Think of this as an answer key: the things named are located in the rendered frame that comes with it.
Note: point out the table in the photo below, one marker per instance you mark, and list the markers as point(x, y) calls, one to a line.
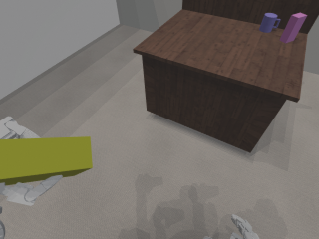
point(211, 69)

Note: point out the sponge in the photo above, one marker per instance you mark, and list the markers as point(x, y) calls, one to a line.
point(35, 159)

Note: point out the left robot hand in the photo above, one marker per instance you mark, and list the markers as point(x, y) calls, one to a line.
point(22, 193)

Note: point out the right robot hand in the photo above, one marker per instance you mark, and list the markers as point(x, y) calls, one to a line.
point(244, 228)

